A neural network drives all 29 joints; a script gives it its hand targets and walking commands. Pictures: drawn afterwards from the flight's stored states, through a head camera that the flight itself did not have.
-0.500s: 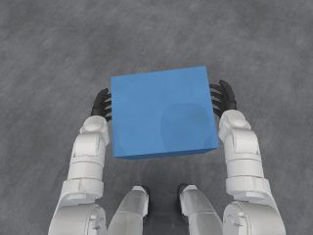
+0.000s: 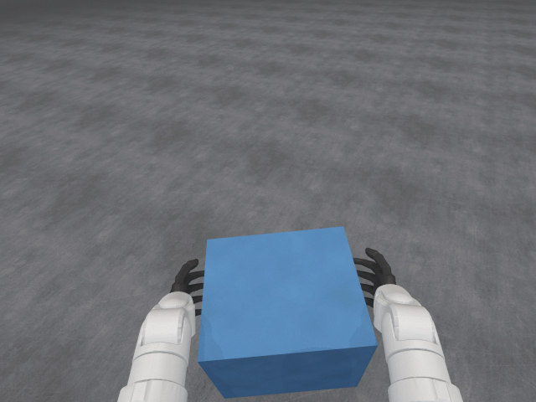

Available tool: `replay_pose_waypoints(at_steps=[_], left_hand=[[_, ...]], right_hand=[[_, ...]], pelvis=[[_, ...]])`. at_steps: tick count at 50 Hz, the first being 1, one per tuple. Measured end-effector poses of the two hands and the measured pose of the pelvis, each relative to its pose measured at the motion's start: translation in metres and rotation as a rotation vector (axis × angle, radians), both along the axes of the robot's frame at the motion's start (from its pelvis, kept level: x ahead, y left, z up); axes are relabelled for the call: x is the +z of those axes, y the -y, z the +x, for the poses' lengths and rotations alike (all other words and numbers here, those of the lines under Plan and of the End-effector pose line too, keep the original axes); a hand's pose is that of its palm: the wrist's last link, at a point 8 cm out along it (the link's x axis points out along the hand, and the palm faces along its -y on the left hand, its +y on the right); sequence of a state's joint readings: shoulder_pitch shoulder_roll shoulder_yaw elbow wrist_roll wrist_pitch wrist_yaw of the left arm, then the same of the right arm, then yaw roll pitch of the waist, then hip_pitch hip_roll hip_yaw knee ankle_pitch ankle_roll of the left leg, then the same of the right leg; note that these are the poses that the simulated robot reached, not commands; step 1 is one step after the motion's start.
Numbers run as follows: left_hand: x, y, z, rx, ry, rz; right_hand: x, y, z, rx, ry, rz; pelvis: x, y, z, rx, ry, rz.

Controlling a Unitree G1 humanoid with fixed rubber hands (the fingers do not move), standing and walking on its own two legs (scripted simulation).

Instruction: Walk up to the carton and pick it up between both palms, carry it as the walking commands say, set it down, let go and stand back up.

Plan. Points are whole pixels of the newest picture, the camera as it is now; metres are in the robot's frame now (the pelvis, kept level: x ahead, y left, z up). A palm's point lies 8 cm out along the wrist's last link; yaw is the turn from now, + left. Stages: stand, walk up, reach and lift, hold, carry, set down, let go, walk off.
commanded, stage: reach and lift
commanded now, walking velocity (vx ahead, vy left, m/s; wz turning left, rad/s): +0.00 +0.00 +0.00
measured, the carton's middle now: (283, 314) +0.30 -0.01 -0.03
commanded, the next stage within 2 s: hold in 0.98 s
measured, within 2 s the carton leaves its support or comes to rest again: neither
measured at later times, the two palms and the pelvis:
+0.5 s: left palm (175, 312) +0.28 +0.16 +0.03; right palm (380, 302) +0.28 -0.16 +0.03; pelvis +0.01 +0.00 +0.00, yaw +1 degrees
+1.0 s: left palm (174, 318) +0.27 +0.16 +0.03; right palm (384, 305) +0.27 -0.16 +0.04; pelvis -0.01 -0.01 +0.00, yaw +1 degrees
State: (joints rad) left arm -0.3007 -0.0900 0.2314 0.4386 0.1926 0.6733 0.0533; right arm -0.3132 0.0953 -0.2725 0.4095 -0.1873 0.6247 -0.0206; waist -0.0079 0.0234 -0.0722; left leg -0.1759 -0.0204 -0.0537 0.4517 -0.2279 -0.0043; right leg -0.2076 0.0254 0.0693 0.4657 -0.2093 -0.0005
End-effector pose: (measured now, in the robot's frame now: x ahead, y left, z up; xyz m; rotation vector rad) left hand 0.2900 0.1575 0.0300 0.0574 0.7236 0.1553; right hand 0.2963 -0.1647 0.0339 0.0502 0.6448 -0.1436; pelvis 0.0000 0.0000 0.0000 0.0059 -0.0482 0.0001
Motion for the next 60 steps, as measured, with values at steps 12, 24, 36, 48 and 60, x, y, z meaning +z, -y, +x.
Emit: replay_pose_waypoints(at_steps=[12, 24, 36, 48, 60], left_hand=[[0.002, -0.017, -0.007, 0.013, -0.013, 0.023], [-0.002, -0.008, -0.014, 0.002, -0.028, 0.017], [0.002, 0.003, -0.015, -0.026, -0.012, 0.021], [0.001, -0.005, -0.022, -0.009, -0.008, 0.014], [0.000, -0.006, -0.030, 0.008, -0.015, 0.016]], right_hand=[[0.000, -0.018, 0.000, 0.035, -0.013, -0.013], [-0.003, -0.009, -0.011, 0.013, -0.028, -0.011], [-0.001, 0.003, -0.023, -0.024, -0.013, 0.000], [0.004, -0.006, -0.022, 0.008, -0.010, -0.026], [0.000, -0.007, -0.026, 0.011, -0.015, -0.005]], pelvis=[[0.003, 0.002, 0.012, 0.017, 0.018, -0.008], [0.003, -0.004, 0.007, 0.012, 0.045, -0.008], [0.002, -0.001, -0.004, -0.004, 0.036, -0.002], [0.000, 0.006, -0.013, 0.008, 0.039, -0.005], [0.000, 0.003, -0.012, 0.012, 0.051, -0.005]])
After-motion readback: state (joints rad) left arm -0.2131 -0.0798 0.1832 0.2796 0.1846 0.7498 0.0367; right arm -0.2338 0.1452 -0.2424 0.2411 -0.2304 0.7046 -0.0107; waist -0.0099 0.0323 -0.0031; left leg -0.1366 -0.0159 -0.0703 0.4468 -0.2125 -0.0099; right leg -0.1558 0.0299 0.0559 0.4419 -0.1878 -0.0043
